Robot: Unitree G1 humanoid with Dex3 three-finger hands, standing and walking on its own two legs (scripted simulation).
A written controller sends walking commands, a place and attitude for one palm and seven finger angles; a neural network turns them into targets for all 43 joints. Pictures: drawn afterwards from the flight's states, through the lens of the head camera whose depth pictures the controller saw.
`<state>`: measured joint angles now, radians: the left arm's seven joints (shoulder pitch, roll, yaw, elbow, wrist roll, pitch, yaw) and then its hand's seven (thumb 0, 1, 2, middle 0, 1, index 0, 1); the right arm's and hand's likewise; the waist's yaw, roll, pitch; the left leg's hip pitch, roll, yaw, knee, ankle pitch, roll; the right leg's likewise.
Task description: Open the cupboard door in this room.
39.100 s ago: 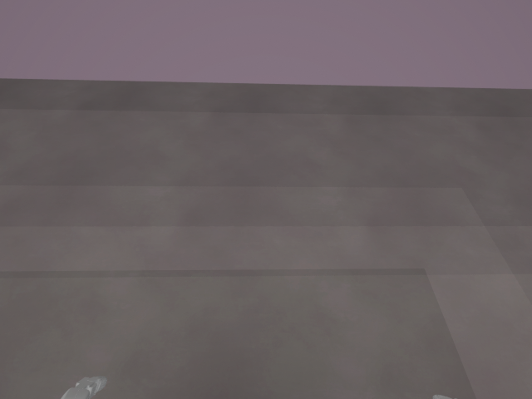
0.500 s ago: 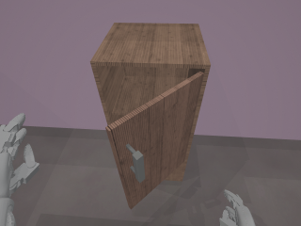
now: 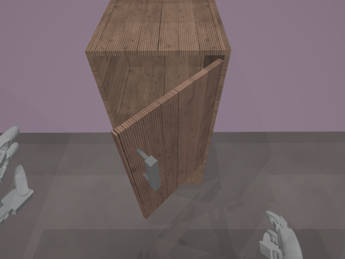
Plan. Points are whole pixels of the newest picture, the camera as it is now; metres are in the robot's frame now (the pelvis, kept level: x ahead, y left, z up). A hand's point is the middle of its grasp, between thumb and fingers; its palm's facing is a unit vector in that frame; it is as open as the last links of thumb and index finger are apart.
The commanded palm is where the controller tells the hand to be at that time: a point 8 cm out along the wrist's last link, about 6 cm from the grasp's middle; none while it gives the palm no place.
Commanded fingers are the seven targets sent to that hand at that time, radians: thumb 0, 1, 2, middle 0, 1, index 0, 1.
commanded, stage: step back with the hand held close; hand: left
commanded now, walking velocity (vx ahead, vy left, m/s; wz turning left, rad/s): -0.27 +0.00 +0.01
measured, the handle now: (148, 170) +0.35 +0.09 -0.04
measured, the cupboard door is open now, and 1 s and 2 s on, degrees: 46 46 46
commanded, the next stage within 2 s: stop stepping back and stand still in 0.92 s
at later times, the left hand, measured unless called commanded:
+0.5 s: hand out of the picture +0.10 +0.29 +0.15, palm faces +0.50 -0.73 -0.47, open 7.4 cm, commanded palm +0.03 +0.32 +0.17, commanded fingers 0.00 0.90 0.90 -0.20 -0.30 -0.20 -0.30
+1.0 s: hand out of the picture +0.00 +0.27 +0.15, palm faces +0.52 -0.73 -0.45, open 7.4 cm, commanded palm -0.06 +0.29 +0.17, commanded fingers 0.00 0.90 0.90 -0.20 -0.30 -0.20 -0.30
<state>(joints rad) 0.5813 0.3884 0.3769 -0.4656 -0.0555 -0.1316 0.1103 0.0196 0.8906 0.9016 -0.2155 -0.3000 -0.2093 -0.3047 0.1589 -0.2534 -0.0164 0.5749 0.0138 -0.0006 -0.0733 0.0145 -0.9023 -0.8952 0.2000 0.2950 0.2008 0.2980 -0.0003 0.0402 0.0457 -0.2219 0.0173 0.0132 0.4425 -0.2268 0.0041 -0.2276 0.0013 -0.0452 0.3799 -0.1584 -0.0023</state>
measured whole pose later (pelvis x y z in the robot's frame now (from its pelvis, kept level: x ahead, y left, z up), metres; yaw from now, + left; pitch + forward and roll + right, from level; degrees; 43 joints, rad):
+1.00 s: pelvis -0.19 -0.02 -0.03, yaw +2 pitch +4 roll -1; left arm 0.52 0.40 0.46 -0.56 -0.06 -0.23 0.16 0.02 0.89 0.90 -0.21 -0.30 -0.20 -0.30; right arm 0.08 -0.16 0.01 0.63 -0.01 -0.14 -0.02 0.01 -0.90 -0.89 0.20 0.30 0.20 0.30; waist 0.08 -0.02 0.02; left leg -0.64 0.11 0.12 0.58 -0.12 -0.03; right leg -0.18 0.04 0.01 0.61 -0.52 -0.04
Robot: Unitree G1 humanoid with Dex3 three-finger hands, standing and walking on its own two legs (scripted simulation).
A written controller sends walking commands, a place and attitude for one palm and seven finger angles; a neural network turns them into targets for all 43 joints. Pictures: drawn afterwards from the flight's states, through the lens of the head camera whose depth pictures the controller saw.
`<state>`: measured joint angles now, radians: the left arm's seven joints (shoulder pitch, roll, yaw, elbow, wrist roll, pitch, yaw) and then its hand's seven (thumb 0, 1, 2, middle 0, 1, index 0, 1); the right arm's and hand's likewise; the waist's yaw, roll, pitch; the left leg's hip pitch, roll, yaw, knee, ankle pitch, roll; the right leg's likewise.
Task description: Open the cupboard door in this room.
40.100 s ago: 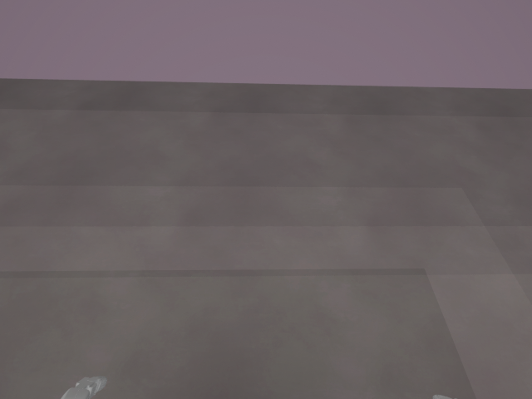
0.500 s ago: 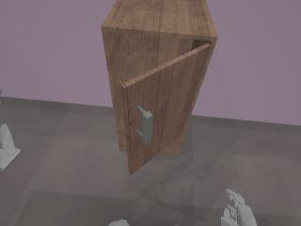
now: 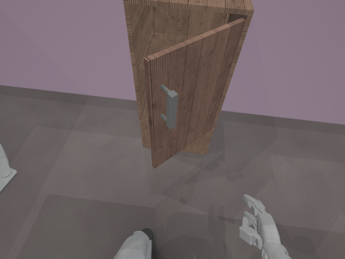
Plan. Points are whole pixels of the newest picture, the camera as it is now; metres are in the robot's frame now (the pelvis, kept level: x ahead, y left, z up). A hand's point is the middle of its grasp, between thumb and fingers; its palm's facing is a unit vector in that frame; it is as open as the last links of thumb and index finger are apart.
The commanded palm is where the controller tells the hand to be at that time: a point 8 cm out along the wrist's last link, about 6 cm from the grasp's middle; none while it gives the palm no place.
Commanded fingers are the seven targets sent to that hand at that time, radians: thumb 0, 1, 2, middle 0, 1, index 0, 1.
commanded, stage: stop stepping back and stand still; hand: left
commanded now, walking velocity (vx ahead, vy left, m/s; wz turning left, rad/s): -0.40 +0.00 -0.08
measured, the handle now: (167, 107) +0.54 +0.09 -0.01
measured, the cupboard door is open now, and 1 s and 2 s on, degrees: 46 46 46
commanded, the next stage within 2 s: let the arm hang, fingers relaxed in 1.36 s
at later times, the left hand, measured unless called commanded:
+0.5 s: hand (27, 206) +0.15 +0.22 +0.18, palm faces +0.32 -0.79 -0.52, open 7.4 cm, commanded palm +0.11 +0.27 +0.20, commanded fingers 0.00 0.90 0.90 -0.20 -0.30 -0.20 -0.30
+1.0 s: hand (1, 194) +0.16 +0.27 +0.18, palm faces +0.40 -0.80 -0.45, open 7.4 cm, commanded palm +0.10 +0.30 +0.20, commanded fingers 0.00 0.90 0.90 -0.20 -0.30 -0.20 -0.30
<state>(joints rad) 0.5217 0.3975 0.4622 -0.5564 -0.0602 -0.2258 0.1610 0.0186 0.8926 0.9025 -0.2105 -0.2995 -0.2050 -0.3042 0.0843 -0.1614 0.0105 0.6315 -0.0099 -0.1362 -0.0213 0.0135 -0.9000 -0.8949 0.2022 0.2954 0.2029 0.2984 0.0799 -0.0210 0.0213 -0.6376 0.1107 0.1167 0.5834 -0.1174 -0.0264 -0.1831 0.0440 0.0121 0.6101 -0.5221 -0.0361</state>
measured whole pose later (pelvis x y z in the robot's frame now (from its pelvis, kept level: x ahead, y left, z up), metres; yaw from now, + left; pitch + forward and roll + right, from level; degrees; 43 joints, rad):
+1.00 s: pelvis -0.06 +0.01 +0.03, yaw -4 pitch +0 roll +0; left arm 0.53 0.38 0.40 -0.41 -0.03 -0.21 0.16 0.02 0.89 0.90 -0.22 -0.30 -0.21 -0.30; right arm 0.21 -0.20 0.02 0.64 0.00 -0.13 -0.05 0.01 -0.90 -0.90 0.20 0.30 0.20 0.30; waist 0.01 0.00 0.01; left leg -0.21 0.03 0.06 0.48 -0.26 0.01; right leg -0.25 0.02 -0.06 0.45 -0.19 -0.03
